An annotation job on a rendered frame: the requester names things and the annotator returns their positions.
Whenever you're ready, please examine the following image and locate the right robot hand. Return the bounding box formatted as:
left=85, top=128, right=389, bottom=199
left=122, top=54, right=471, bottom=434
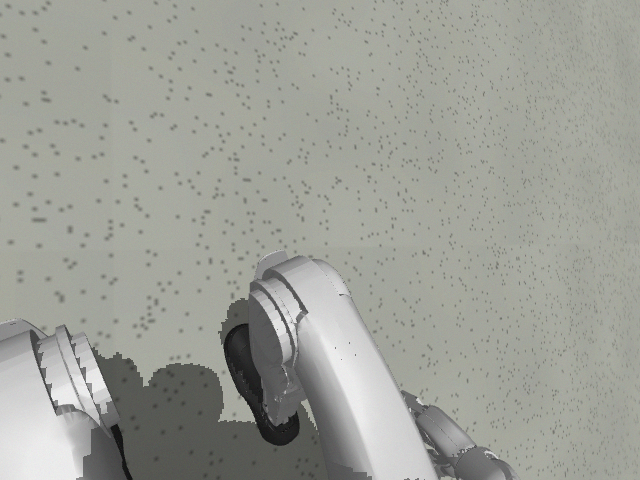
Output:
left=401, top=390, right=478, bottom=480

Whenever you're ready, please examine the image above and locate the right robot foot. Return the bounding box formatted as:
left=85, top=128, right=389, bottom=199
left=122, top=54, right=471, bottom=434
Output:
left=224, top=324, right=299, bottom=446

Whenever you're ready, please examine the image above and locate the left robot foot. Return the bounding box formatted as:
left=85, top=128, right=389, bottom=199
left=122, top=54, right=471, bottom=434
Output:
left=110, top=424, right=133, bottom=480

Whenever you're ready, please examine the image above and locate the right robot arm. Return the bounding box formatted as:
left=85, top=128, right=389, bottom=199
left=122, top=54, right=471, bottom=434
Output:
left=454, top=447, right=521, bottom=480

